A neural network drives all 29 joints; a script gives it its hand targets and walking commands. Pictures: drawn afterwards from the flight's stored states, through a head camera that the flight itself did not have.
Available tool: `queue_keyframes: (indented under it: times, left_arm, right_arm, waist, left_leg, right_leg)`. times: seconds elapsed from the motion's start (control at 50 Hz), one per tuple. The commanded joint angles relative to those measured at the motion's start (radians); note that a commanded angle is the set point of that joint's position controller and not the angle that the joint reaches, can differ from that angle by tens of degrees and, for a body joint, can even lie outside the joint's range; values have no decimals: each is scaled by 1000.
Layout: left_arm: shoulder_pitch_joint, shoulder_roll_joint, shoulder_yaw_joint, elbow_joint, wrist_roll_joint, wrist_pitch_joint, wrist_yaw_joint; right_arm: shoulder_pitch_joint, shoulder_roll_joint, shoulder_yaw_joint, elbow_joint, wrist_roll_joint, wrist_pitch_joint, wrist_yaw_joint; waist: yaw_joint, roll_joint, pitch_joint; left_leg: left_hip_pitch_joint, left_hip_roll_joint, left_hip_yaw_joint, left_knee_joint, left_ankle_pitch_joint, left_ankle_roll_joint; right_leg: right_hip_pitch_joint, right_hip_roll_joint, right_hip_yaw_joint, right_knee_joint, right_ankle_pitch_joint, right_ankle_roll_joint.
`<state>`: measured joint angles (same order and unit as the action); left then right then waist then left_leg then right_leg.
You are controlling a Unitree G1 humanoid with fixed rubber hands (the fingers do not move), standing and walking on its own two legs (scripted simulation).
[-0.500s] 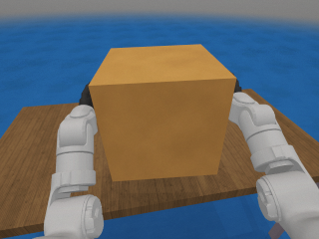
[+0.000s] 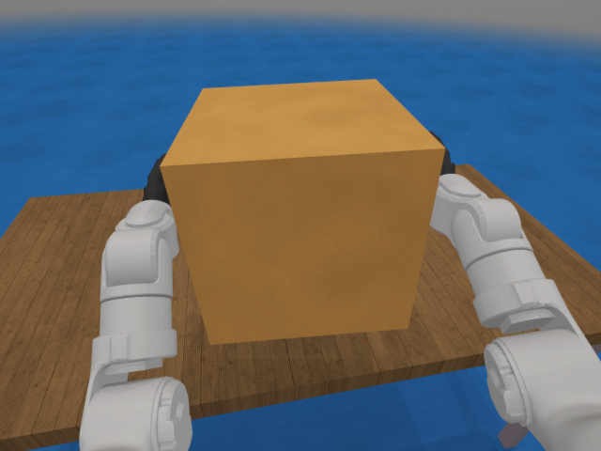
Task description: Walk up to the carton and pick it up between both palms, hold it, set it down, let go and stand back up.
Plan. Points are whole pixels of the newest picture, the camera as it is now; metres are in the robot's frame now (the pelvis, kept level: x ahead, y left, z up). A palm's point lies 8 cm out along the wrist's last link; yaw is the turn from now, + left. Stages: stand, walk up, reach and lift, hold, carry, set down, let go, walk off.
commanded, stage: hold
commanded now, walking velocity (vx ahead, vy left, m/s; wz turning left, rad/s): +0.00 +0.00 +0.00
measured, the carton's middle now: (299, 201) +0.40 +0.00 +0.19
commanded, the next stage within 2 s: none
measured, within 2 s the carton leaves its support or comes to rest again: neither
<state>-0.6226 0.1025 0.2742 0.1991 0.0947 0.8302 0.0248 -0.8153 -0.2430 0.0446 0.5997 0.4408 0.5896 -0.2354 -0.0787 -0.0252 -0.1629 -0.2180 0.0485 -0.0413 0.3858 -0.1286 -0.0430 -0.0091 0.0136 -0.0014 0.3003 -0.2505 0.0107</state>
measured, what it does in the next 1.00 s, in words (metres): stands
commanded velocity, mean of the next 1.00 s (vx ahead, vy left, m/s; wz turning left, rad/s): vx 0.00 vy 0.00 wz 0.00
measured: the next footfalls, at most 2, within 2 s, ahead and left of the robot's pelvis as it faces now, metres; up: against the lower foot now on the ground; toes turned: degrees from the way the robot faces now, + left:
none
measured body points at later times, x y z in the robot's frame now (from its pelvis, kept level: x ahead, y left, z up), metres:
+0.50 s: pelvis -0.01 -0.01 +0.00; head -0.10 +0.01 +0.44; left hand +0.35 +0.19 +0.23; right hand +0.37 -0.17 +0.26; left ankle +0.05 +0.14 -0.74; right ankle -0.05 -0.12 -0.74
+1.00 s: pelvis -0.01 +0.00 +0.00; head -0.09 +0.02 +0.44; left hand +0.36 +0.19 +0.22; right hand +0.37 -0.17 +0.25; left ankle +0.05 +0.14 -0.74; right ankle -0.05 -0.12 -0.74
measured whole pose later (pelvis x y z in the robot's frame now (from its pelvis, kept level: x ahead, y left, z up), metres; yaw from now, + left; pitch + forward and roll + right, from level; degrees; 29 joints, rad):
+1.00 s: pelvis -0.01 +0.00 +0.00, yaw +0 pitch -2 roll -1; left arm -0.65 0.11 0.27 0.24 0.09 0.82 0.03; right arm -0.86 -0.24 0.04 0.65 0.43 0.60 -0.23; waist -0.05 -0.02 -0.18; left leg -0.23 0.05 -0.05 0.39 -0.12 -0.04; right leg -0.03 0.02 0.01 0.31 -0.24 0.01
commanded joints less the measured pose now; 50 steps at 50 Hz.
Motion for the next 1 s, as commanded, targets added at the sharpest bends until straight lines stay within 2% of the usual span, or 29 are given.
queue_keyframes:
  times: [0.0, 0.06, 0.08, 0.1, 0.14, 0.22, 0.24, 0.26, 0.28, 0.34, 0.42, 0.48, 0.5, 0.52, 0.58, 0.6, 0.62, 0.64, 0.66, 0.7, 0.76, 0.78, 0.82, 0.84, 0.86, 0.88, 0.9, 0.92, 0.98]
  left_arm:
    - [-943, -567, -508, -319, -179, -91, -113]
    - [-961, -596, -577, -407, -223, -106, -99]
    - [-963, -600, -586, -403, -236, -109, -93]
    - [-964, -608, -587, -381, -240, -108, -91]
    - [-942, -583, -561, -363, -224, -112, -98]
    - [-890, -551, -485, -221, -166, -92, -134]
    - [-871, -549, -480, -189, -153, -88, -142]
    - [-874, -566, -510, -236, -167, -93, -146]
    - [-867, -553, -481, -185, -156, -86, -149]
    - [-906, -560, -487, -193, -155, -95, -151]
    - [-1006, -558, -458, -97, -148, -103, -168]
    - [-1110, -576, -467, -87, -173, -125, -151]
    - [-1134, -605, -501, -122, -201, -136, -141]
    - [-1137, -604, -497, -100, -193, -137, -129]
    - [-1108, -632, -521, -171, -229, -143, -107]
    - [-1081, -626, -506, -191, -222, -140, -101]
    - [-1079, -603, -476, -171, -214, -136, -102]
    - [-1037, -608, -478, -189, -213, -134, -103]
    - [-1023, -595, -482, -214, -218, -135, -103]
    - [-981, -565, -448, -189, -196, -124, -110]
    - [-957, -566, -446, -137, -172, -110, -125]
    - [-958, -583, -472, -156, -176, -109, -125]
    - [-971, -584, -480, -213, -185, -112, -123]
    - [-970, -585, -487, -174, -183, -106, -122]
    - [-1000, -594, -501, -219, -191, -112, -116]
    - [-1023, -592, -509, -223, -199, -114, -109]
    - [-1017, -607, -516, -219, -202, -111, -105]
    - [-1038, -621, -538, -250, -207, -116, -100]
    - [-1057, -620, -538, -229, -218, -113, -92]
  right_arm:
    - [-875, 735, 334, -484, 169, -35, 115]
    - [-926, 783, 385, -612, 196, -56, 112]
    - [-929, 791, 381, -622, 187, -54, 110]
    - [-964, 798, 390, -663, 182, -63, 111]
    - [-909, 809, 398, -623, 167, -52, 99]
    - [-893, 780, 351, -483, 115, -31, 93]
    - [-885, 764, 342, -464, 111, -30, 94]
    - [-869, 770, 339, -478, 112, -32, 92]
    - [-896, 747, 338, -472, 112, -33, 92]
    - [-900, 756, 329, -427, 110, -31, 92]
    - [-913, 752, 239, -261, 63, -15, 107]
    - [-983, 776, 214, -223, 64, -26, 135]
    - [-1015, 796, 218, -267, 73, -42, 141]
    - [-1023, 775, 207, -237, 70, -41, 146]
    - [-1047, 781, 257, -346, 118, -60, 140]
    - [-1037, 790, 289, -361, 137, -57, 134]
    - [-1009, 778, 283, -332, 141, -48, 129]
    - [-1014, 789, 315, -383, 161, -56, 126]
    - [-991, 780, 316, -395, 165, -54, 121]
    - [-960, 776, 315, -374, 159, -49, 117]
    - [-952, 747, 287, -345, 143, -44, 119]
    - [-948, 740, 282, -352, 139, -48, 119]
    - [-951, 745, 302, -384, 155, -50, 121]
    - [-960, 712, 284, -372, 146, -45, 121]
    - [-969, 727, 292, -386, 154, -45, 124]
    - [-945, 723, 277, -355, 151, -36, 127]
    - [-968, 735, 290, -390, 157, -41, 130]
    - [-944, 736, 278, -371, 150, -36, 130]
    - [-967, 747, 273, -372, 145, -34, 140]
  waist:
    - [21, 95, -381]
    - [32, 88, -492]
    - [21, 73, -475]
    - [34, 73, -489]
    - [27, 37, -499]
    - [36, -8, -338]
    - [36, 5, -321]
    - [14, 14, -360]
    - [31, 19, -337]
    - [18, 27, -333]
    - [-5, 37, -213]
    - [10, 82, -281]
    - [1, 103, -357]
    - [6, 116, -349]
    - [8, 126, -496]
    - [23, 104, -520]
    - [18, 93, -475]
    - [35, 82, -525]
    - [25, 71, -532]
    - [38, 49, -478]
    - [34, 70, -386]
    - [18, 83, -383]
    - [26, 77, -423]
    - [10, 91, -395]
    - [18, 88, -426]
    - [4, 94, -401]
    - [17, 100, -400]
    - [-4, 114, -412]
    - [3, 107, -396]
  left_leg:
    - [423, -83, 6, 41, 392, -20]
    - [453, -86, -1, 63, 430, -10]
    - [446, -87, -2, 58, 408, -3]
    - [439, -90, 0, 58, 384, 5]
    - [448, -93, 5, 52, 370, 19]
    - [381, -90, 23, -3, 209, 45]
    - [378, -89, 23, -7, 208, 40]
    - [386, -85, 16, 2, 243, 30]
    - [380, -88, 20, 2, 229, 30]
    - [403, -86, 19, 7, 256, 22]
    - [325, -81, 33, -46, 54, 30]
    - [305, -74, 30, -50, 30, 23]
    - [316, -72, 19, -32, 64, 18]
    - [334, -67, 14, -28, 77, 12]
    - [404, -71, -1, 32, 251, -4]
    - [422, -75, -2, 48, 315, 1]
    - [412, -79, 1, 41, 292, 3]
    - [417, -82, 5, 48, 325, 8]
    - [420, -83, 1, 49, 337, 8]
    - [399, -88, 8, 33, 298, 20]
    - [359, -88, 14, 11, 236, 16]
    - [367, -84, 9, 13, 246, 6]
    - [397, -79, 6, 26, 313, 0]
    - [406, -79, 5, 28, 303, -10]
    - [423, -75, 5, 30, 310, -14]
    - [429, -70, 1, 26, 297, -17]
    - [416, -74, 2, 29, 296, -12]
    - [424, -71, 1, 24, 280, -19]
    - [397, -69, -3, 18, 241, -13]
  right_leg:
    - [-163, 70, -24, -40, 446, 96]
    - [-144, 76, -27, -23, 499, 100]
    - [-159, 74, -24, -29, 491, 103]
    - [-164, 68, -21, -29, 486, 106]
    - [-131, 63, -8, -22, 533, 119]
    - [-163, 48, -2, -59, 401, 109]
    - [-157, 48, -2, -63, 390, 103]
    - [-134, 52, -6, -55, 420, 98]
    - [-151, 47, -4, -62, 398, 99]
    - [-156, 53, -10, -58, 396, 98]
    - [-249, 35, -7, -99, 164, 83]
    - [-276, 35, -6, -95, 82, 68]
    - [-267, 38, -4, -83, 113, 65]
    - [-280, 47, -11, -82, 104, 60]
    - [-217, 59, -17, -45, 308, 79]
    - [-181, 64, -14, -34, 385, 88]
    - [-186, 58, -9, -38, 394, 100]
    - [-159, 63, -9, -29, 433, 104]
    - [-150, 65, -10, -27, 454, 108]
    - [-160, 57, -7, -39, 431, 114]
    - [-190, 51, -5, -63, 339, 95]
    - [-194, 55, -8, -65, 337, 87]
    - [-174, 67, -16, -55, 370, 87]
    - [-193, 68, -16, -61, 358, 84]
    - [-198, 74, -21, -59, 338, 82]
    - [-226, 74, -24, -65, 317, 79]
    - [-233, 73, -23, -66, 308, 79]
    - [-240, 72, -17, -67, 293, 77]
    - [-258, 72, -22, -69, 243, 73]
